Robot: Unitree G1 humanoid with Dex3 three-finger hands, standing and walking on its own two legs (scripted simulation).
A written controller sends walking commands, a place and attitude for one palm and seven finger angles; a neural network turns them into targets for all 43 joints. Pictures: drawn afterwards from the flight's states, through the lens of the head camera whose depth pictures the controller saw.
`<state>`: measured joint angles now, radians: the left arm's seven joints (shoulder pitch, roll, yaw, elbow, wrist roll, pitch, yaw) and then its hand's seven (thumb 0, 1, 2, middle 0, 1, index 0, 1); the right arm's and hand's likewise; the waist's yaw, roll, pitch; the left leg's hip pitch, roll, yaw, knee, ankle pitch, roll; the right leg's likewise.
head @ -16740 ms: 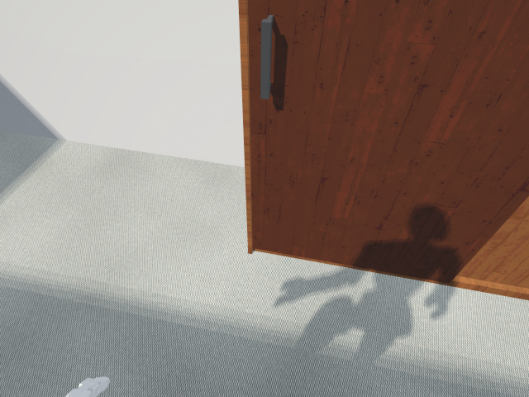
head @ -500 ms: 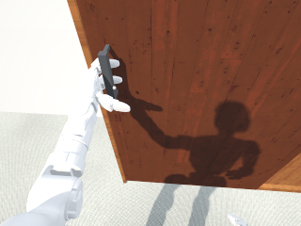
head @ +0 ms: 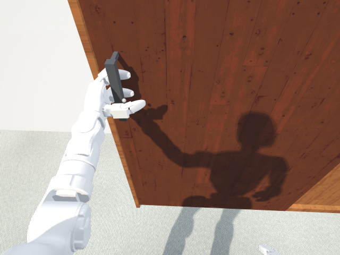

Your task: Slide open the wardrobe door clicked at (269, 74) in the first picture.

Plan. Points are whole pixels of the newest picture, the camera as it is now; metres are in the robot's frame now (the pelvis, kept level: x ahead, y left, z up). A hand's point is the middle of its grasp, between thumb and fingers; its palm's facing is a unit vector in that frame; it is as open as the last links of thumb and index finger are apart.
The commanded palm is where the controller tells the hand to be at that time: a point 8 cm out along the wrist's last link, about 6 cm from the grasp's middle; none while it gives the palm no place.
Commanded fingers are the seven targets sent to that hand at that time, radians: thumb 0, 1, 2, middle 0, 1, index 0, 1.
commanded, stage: grip the handle and tug to test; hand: left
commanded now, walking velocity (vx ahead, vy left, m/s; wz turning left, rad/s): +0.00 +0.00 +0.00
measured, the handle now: (119, 88) +0.48 +0.15 +0.15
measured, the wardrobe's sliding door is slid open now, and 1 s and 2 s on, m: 0.00 0.00 0.00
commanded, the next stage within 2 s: tug the door sideways, standing still in 1.00 s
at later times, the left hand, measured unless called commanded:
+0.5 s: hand (125, 101) +0.43 +0.12 +0.15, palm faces -0.01 -1.00 -0.01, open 5.5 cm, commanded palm +0.40 +0.17 +0.15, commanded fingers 0.00 0.90 0.90 -0.45 -1.40 -0.45 -1.40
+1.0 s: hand (124, 102) +0.42 +0.12 +0.15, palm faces -0.03 -1.00 -0.01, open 5.8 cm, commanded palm +0.37 +0.17 +0.15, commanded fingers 0.00 0.90 0.90 -0.45 -1.40 -0.45 -1.40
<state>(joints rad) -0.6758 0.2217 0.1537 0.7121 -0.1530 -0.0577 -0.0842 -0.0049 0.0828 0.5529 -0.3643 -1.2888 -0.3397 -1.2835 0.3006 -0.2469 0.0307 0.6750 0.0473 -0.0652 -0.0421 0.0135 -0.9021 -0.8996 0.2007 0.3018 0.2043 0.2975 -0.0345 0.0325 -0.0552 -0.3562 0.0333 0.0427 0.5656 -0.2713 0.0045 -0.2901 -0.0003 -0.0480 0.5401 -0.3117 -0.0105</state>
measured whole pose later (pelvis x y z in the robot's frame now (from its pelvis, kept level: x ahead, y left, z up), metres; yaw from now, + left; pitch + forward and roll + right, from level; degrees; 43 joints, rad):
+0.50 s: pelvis +0.01 +0.00 +0.00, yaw +0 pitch +4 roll +0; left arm -0.63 0.21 0.14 0.66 -0.15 -0.04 -0.06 0.01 0.75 0.82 -0.41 -1.40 -0.38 -1.40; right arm 0.29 -0.24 0.03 0.67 0.04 -0.07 -0.04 0.01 -0.90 -0.90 0.20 0.30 0.20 0.30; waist -0.03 0.04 -0.06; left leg -0.34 0.03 0.04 0.56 -0.28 0.00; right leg -0.27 0.00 -0.05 0.53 -0.32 -0.01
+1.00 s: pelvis +0.04 +0.00 +0.01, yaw -2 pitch +4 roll +0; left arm -0.37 0.20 0.16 0.30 -0.17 0.08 -0.07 0.02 0.77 0.78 -0.31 -1.40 -0.29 -1.40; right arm 0.27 -0.24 0.02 0.61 0.04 -0.05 -0.02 0.01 -0.90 -0.90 0.20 0.30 0.20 0.30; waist -0.02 0.04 -0.08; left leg -0.25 0.04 0.08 0.49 -0.30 0.00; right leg -0.20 0.01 -0.01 0.48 -0.33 -0.01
